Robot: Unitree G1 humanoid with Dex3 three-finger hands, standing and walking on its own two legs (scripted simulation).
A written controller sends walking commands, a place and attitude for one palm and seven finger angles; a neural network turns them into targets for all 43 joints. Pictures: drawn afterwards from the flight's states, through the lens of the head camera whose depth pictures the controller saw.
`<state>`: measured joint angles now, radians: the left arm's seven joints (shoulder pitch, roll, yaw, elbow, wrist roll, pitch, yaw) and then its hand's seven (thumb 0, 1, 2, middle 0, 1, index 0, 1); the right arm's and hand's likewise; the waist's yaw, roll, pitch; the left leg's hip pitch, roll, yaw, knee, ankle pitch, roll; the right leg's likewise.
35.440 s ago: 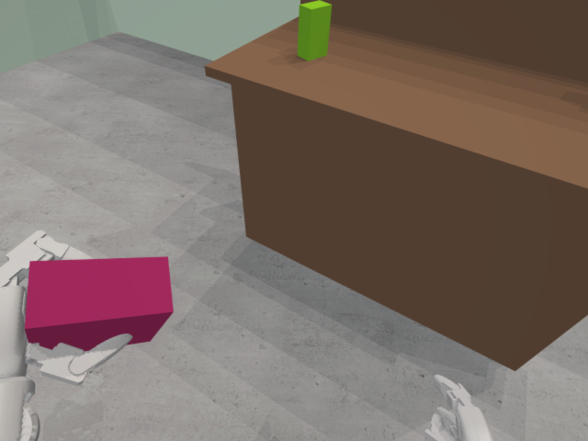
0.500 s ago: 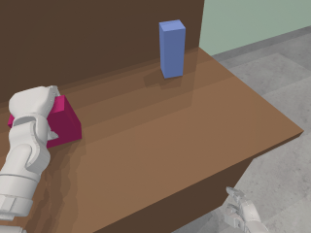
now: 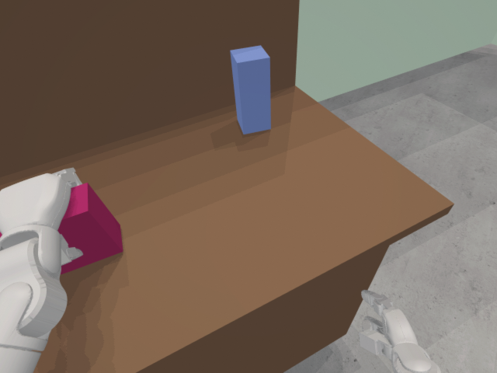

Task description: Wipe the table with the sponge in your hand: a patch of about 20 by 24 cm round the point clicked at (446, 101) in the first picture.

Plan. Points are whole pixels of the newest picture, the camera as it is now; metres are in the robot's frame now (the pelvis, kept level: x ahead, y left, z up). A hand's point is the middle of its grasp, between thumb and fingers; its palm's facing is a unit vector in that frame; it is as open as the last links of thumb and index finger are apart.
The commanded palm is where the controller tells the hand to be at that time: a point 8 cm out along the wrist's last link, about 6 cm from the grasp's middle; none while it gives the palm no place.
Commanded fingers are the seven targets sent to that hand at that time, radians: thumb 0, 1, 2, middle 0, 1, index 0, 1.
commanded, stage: wipe back along the first lane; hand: left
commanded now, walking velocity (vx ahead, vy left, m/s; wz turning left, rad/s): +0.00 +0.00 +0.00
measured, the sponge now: (72, 239) +0.26 +0.33 +0.10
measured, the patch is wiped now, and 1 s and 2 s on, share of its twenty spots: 1.00 1.00 1.00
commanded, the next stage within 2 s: lift the sponge slowly off the table in 0.74 s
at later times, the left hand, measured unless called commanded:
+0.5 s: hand (59, 250) +0.21 +0.30 +0.14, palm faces +0.13 -0.04 -0.99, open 10.2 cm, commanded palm +0.16 +0.28 +0.17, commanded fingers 0.00 0.10 1.30 -1.20 -1.60 -1.20 -1.60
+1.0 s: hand (51, 273) +0.18 +0.29 +0.14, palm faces +0.25 -0.12 -0.96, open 10.2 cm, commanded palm +0.13 +0.27 +0.19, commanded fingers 0.00 0.10 1.30 -1.20 -1.60 -1.20 -1.60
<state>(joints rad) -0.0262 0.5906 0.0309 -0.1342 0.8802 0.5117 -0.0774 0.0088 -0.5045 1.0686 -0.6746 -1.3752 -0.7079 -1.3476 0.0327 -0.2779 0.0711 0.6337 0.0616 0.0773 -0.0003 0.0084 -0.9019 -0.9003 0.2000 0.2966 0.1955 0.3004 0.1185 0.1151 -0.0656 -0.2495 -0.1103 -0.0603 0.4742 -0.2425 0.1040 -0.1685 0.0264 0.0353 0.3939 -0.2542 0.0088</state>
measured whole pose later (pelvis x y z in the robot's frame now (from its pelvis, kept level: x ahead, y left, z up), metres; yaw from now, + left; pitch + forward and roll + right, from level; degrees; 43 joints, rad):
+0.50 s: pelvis +0.00 -0.03 +0.00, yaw -1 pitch +0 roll -2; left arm 0.19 0.62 0.11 -0.30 0.83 0.52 -0.07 0.01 -0.49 1.06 -0.66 -1.38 -0.70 -1.35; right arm 0.04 -0.28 0.07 0.61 0.07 0.08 -0.03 0.01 -0.90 -0.90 0.20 0.30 0.19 0.30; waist 0.11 0.11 -0.08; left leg -0.26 -0.07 -0.06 0.55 -0.29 0.06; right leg -0.19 0.07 0.03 0.47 -0.29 -0.03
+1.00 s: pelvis -0.01 -0.02 -0.01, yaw -1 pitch +0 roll -2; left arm 0.34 0.54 0.09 -0.53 0.80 0.56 0.00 0.01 -0.49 1.06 -0.66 -1.39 -0.69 -1.36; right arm 0.05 -0.26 0.08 0.58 0.07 0.07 -0.04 0.01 -0.90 -0.90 0.20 0.30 0.19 0.30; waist 0.14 0.11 -0.09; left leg -0.27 -0.08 -0.05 0.58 -0.30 0.08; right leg -0.19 0.06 0.04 0.50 -0.30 -0.01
